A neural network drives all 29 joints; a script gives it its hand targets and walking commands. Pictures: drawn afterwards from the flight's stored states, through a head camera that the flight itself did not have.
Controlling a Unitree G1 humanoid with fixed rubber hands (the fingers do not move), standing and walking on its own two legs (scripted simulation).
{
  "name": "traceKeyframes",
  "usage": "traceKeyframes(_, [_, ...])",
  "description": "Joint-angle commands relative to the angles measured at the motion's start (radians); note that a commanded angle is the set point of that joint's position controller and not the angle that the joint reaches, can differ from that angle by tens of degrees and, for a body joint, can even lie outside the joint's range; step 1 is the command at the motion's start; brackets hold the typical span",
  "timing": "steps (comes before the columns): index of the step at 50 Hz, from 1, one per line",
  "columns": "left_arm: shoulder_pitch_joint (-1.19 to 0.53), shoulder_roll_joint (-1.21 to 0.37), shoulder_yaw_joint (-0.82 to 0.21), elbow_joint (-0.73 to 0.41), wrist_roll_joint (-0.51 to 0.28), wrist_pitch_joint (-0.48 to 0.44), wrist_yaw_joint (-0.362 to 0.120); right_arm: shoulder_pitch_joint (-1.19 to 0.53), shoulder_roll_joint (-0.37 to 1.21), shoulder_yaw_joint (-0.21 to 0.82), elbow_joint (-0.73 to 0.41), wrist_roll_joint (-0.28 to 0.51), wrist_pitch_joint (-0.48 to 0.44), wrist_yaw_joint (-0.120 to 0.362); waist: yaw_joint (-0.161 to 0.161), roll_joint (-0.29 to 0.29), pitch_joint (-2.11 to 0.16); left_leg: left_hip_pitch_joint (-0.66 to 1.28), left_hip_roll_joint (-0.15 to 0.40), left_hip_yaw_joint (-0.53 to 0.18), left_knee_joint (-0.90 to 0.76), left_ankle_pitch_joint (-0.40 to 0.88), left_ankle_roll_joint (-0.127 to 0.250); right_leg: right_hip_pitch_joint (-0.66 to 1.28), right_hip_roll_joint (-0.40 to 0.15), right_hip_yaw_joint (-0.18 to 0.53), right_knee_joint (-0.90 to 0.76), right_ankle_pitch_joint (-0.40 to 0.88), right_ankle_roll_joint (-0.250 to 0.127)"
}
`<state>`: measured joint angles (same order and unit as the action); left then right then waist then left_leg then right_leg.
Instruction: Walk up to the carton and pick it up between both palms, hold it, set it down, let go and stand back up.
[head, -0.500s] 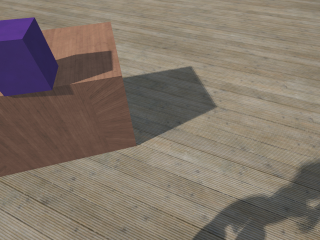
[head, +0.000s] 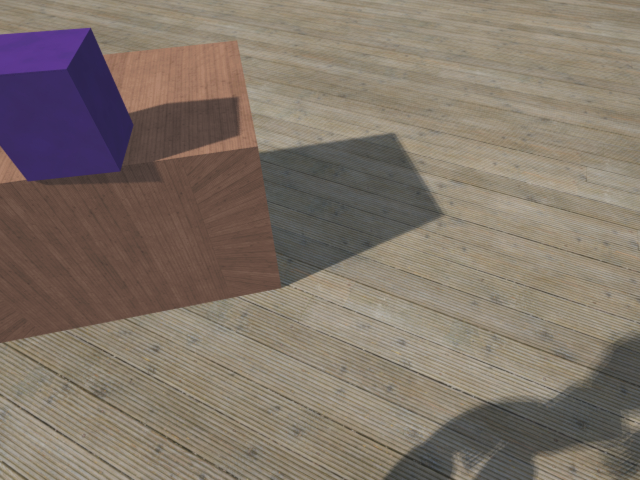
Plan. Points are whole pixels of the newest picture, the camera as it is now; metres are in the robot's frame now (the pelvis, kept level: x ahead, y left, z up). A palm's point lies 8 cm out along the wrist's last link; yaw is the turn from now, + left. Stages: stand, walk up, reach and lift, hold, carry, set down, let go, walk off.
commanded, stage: walk up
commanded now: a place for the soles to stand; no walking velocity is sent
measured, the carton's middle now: (58, 106) +0.87 +0.62 +0.01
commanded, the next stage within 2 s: none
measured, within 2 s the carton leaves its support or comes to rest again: neither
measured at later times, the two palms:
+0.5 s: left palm out of the picture +0.10 +0.42 -0.16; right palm (402, 451) +0.18 -0.09 -0.13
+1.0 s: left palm (61, 411) +0.24 +0.41 -0.12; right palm (367, 309) +0.42 -0.06 -0.15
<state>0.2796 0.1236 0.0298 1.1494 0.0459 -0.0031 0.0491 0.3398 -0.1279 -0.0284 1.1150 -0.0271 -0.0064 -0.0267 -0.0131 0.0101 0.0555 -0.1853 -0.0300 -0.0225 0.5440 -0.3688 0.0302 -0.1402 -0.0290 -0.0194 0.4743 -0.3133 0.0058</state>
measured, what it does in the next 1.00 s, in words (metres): walks ahead, turning left: left foot, then right foot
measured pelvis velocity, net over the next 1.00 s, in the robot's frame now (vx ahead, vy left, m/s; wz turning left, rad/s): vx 0.31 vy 0.17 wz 0.50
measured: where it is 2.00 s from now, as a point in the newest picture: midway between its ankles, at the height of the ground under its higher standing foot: (215, 390)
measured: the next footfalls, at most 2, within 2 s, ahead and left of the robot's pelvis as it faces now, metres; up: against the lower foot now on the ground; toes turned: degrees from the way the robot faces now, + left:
left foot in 0.30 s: +0.17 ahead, +0.28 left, +0.00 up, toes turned +20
right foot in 0.86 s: +0.44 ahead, +0.13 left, +0.00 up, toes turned +23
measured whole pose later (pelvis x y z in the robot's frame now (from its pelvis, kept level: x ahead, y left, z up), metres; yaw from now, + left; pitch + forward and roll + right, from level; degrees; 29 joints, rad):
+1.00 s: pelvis +0.31 +0.17 -0.02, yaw +29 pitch -3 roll +1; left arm 0.36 0.20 -0.02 0.76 0.02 -0.05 0.03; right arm 0.44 -0.28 -0.02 0.87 -0.05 -0.02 0.02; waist 0.00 0.05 0.04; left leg -0.41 -0.07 -0.08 1.21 -0.43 0.00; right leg -0.35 -0.04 -0.10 0.67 -0.28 -0.04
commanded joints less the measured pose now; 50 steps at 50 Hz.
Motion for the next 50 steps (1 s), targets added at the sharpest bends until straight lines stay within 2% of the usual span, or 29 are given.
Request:
traceKeyframes(1, [0.126, 0.278, 0.072, -0.07, 0.03, -0.047, 0.044, -0.147, -0.193, -0.059, -0.189, -0.052, 0.01, 0.034, 0.107, -0.139, 0.163, -0.623, 0.167, -0.065, 0.529, -0.179, -0.072, 0.159, -0.52, 0.45, -0.297, -0.276, -0.299])
traceKeyframes(3, [0.038, 0.229, 0.05, -0.11, 0.029, -0.072, 0.042, -0.079, -0.188, -0.065, -0.182, -0.044, 0.008, 0.054, 0.05, -0.115, 0.125, -0.57, 0.187, -0.101, 0.563, -0.093, -0.087, 0.113, -0.452, 0.322, -0.298, -0.215, -0.247])
traceKeyframes(8, [-0.017, 0.259, 0.041, -0.155, 0.042, -0.089, 0.022, -0.068, -0.143, -0.051, -0.23, -0.017, 0.01, 0.083, 0.009, -0.138, 0.135, -0.464, 0.179, -0.027, 0.335, 0.001, -0.085, 0.061, -0.343, 0.012, -0.235, -0.124, -0.197])
traceKeyframes(10, [-0.041, 0.295, 0.047, -0.174, 0.047, -0.078, 0.002, -0.074, -0.144, -0.04, -0.252, -0.013, 0.005, 0.098, 0.015, -0.244, 0.143, -0.262, 0.152, 0.056, 0.212, 0.1, -0.06, -0.063, -0.286, -0.129, -0.178, -0.07, -0.161])
traceKeyframes(12, [-0.081, 0.333, 0.054, -0.215, 0.065, -0.061, -0.005, 0.053, -0.182, -0.048, -0.215, -0.012, -0.008, 0.095, -0.047, -0.148, 0.106, 0.002, 0.102, 0.186, 0.201, 0.169, -0.029, -0.244, -0.307, -0.161, -0.063, -0.155, -0.152])
traceKeyframes(13, [-0.06, 0.323, 0.043, -0.225, 0.062, -0.048, -0.012, 0.1, -0.205, -0.052, -0.196, -0.013, -0.016, 0.087, -0.075, -0.07, 0.102, 0.11, 0.054, 0.193, 0.161, 0.147, -0.02, -0.305, -0.264, -0.194, 0.081, -0.143, -0.135])
traceKeyframes(14, [-0.041, 0.288, 0.022, -0.23, 0.074, -0.038, -0.02, 0.269, -0.263, -0.085, -0.16, -0.007, -0.019, 0.07, -0.144, 0.092, -0.003, 0.245, 0.021, 0.15, 0.158, 0.11, -0.014, -0.309, -0.182, -0.242, 0.361, -0.102, -0.11])
traceKeyframes(15, [-0.024, 0.196, -0.009, -0.27, 0.057, -0.027, -0.048, 0.347, -0.327, -0.106, -0.147, 0.001, -0.021, 0.053, -0.161, 0.354, -0.036, 0.221, 0.086, -0.142, -0.011, -0.114, 0.022, -0.394, -0.026, -0.221, 0.724, -0.355, -0.077])
traceKeyframes(16, [0.019, 0.187, -0.029, -0.355, 0.016, -0.012, -0.072, 0.317, -0.441, -0.113, -0.191, 0.037, -0.005, 0.041, -0.124, 0.456, -0.009, 0.131, 0.284, -0.729, -0.335, -0.41, 0.124, -0.513, 0.037, -0.041, 0.859, -0.445, -0.04])
traceKeyframes(17, [-0.012, 0.249, -0.023, -0.377, 0.001, -0.005, -0.081, 0.208, -0.474, -0.107, -0.239, 0.064, 0.006, 0.025, -0.097, 0.266, 0.043, 0.019, 0.372, -0.88, -0.488, -0.709, 0.173, -0.53, -0.04, 0.051, 0.899, -0.419, -0.041])
traceKeyframes(18, [-0.001, 0.256, -0.021, -0.387, -0.02, -0.013, -0.086, 0.126, -0.462, -0.097, -0.277, 0.066, 0.017, 0.012, -0.057, 0.294, 0.094, -0.001, 0.372, -0.853, -0.509, -0.763, 0.166, -0.575, -0.056, 0.071, 0.916, -0.361, -0.041])
traceKeyframes(19, [0.022, 0.27, -0.031, -0.367, -0.019, -0.022, -0.084, 0.082, -0.444, -0.094, -0.296, 0.053, 0.018, 0.003, -0.021, 0.235, 0.146, -0.038, 0.364, -0.787, -0.445, -0.714, 0.163, -0.575, -0.092, 0.071, 0.925, -0.285, -0.046])
traceKeyframes(23, [0.064, 0.281, -0.022, -0.369, 0.01, -0.04, -0.075, 0.08, -0.304, -0.064, -0.311, 0.017, -0.021, 0.011, -0.002, 0.155, 0.071, -0.165, 0.262, -0.443, -0.316, -0.348, 0.158, -0.386, -0.105, 0.056, 0.721, -0.199, -0.028])
traceKeyframes(26, [0.048, 0.258, -0.025, -0.41, -0.007, -0.027, -0.082, 0.079, -0.305, -0.06, -0.315, 0.015, -0.032, 0.018, 0.013, 0.104, 0.048, -0.209, 0.264, -0.427, -0.343, -0.378, 0.177, -0.398, -0.089, 0.035, 0.641, -0.118, -0.005])
traceKeyframes(29, [-0.029, 0.256, -0.019, -0.448, 0.005, -0.019, -0.085, 0.171, -0.276, -0.053, -0.305, 0.012, -0.042, 0.013, -0.046, -0.018, 0.102, -0.106, 0.296, -0.492, -0.37, -0.425, 0.176, -0.564, -0.083, 0.048, 0.559, 0.006, 0.014])
traceKeyframes(31, [-0.055, 0.23, -0.021, -0.46, 0.008, -0.023, -0.088, 0.179, -0.286, -0.058, -0.286, 0.01, -0.051, 0.016, -0.043, 0.066, 0.118, -0.123, 0.27, -0.435, -0.371, -0.401, 0.165, -0.561, -0.086, 0.055, 0.493, 0.098, 0.024])
traceKeyframes(35, [-0.037, 0.229, -0.021, -0.467, -0.001, -0.029, -0.092, 0.171, -0.258, -0.045, -0.28, -0.004, -0.054, 0.026, -0.027, 0.045, 0.12, -0.113, 0.233, -0.398, -0.34, -0.327, 0.176, -0.52, -0.059, 0.028, 0.38, 0.145, 0.022])
traceKeyframes(37, [-0.085, 0.211, -0.017, -0.49, -0.002, -0.032, -0.086, 0.199, -0.256, -0.045, -0.274, -0.003, -0.053, 0.032, -0.054, 0.052, 0.153, -0.172, 0.215, -0.372, -0.323, -0.321, 0.181, -0.429, -0.041, 0.004, 0.308, 0.111, 0.021])
traceKeyframes(39, [-0.006, 0.208, -0.02, -0.48, -0.003, -0.046, -0.077, 0.139, -0.281, -0.042, -0.282, -0.018, -0.058, 0.029, -0.015, 0.128, 0.159, -0.159, 0.197, -0.328, -0.26, -0.242, 0.168, -0.356, -0.037, -0.009, 0.181, 0.11, 0.001])
traceKeyframes(41, [0.126, 0.234, -0.005, -0.454, 0.006, -0.056, -0.059, 0.153, -0.258, -0.02, -0.279, -0.013, -0.051, 0.04, 0.037, 0.014, 0.061, -0.258, 0.134, -0.301, -0.087, -0.218, 0.14, -0.07, 0.023, -0.051, 0.111, 0.104, -0.017])
traceKeyframes(42, [0.224, 0.262, 0.006, -0.43, 0.018, -0.059, -0.045, 0.182, -0.229, -0.009, -0.272, -0.016, -0.048, 0.044, 0.07, -0.045, -0.019, -0.293, 0.072, -0.245, 0.114, -0.204, 0.111, 0.085, -0.003, -0.001, 0.094, 0.065, -0.017])
traceKeyframes(43, [0.321, 0.334, 0.029, -0.429, 0.019, -0.068, -0.036, 0.221, -0.145, 0.019, -0.291, -0.017, -0.045, 0.052, 0.099, -0.239, -0.084, -0.397, -0.037, -0.114, 0.445, -0.182, 0.054, 0.166, -0.216, 0.32, -0.044, -0.246, -0.044])
traceKeyframes(44, [0.318, 0.372, 0.032, -0.438, 0.006, -0.059, -0.024, 0.287, -0.147, 0.019, -0.299, -0.025, -0.036, 0.052, 0.06, -0.237, -0.044, -0.498, -0.092, -0.068, 0.646, -0.259, -0.007, 0.14, -0.412, 0.746, -0.259, -0.558, -0.081])
traceKeyframes(45, [0.263, 0.398, 0.037, -0.437, -0.022, -0.046, -0.005, 0.29, -0.227, 0.003, -0.316, -0.026, -0.024, 0.043, 0.036, -0.18, -0.019, -0.56, -0.048, -0.108, 0.757, -0.197, -0.024, 0.113, -0.47, 0.926, -0.374, -0.736, -0.125])
traceKeyframes(46, [0.229, 0.343, 0.021, -0.434, -0.031, -0.052, -0.002, 0.248, -0.267, -0.012, -0.313, -0.027, -0.019, 0.041, 0.035, -0.12, 0.068, -0.606, -0.008, -0.111, 0.799, -0.127, -0.04, 0.081, -0.456, 0.849, -0.37, -0.667, -0.102])
traceKeyframes(47, [0.205, 0.312, 0.013, -0.436, -0.036, -0.062, -0.001, 0.18, -0.27, -0.02, -0.311, -0.02, -0.02, 0.043, 0.043, -0.085, 0.116, -0.63, 0.022, -0.125, 0.779, -0.045, -0.04, 0.059, -0.399, 0.67, -0.334, -0.508, -0.06])
traceKeyframes(48, [0.174, 0.302, 0.01, -0.438, -0.039, -0.071, -0.007, 0.169, -0.267, -0.017, -0.292, -0.018, -0.024, 0.047, 0.037, -0.118, 0.113, -0.568, 0.043, -0.131, 0.73, 0.014, -0.047, 0.012, -0.347, 0.502, -0.307, -0.33, -0.035])
traceKeyframes(49, [0.165, 0.265, 0.008, -0.42, -0.028, -0.084, -0.016, 0.168, -0.234, -0.013, -0.281, -0.017, -0.026, 0.051, 0.017, -0.11, 0.095, -0.501, 0.066, -0.116, 0.68, 0.046, -0.045, -0.033, -0.319, 0.345, -0.283, -0.17, -0.029])
traceKeyframes(50, [0.159, 0.248, -0.001, -0.419, -0.022, -0.092, -0.025, 0.16, -0.216, -0.005, -0.29, -0.025, -0.026, 0.057, 0.021, -0.116, 0.056, -0.479, 0.062, -0.112, 0.655, 0.053, -0.051, -0.002, -0.283, 0.263, -0.256, -0.082, -0.072])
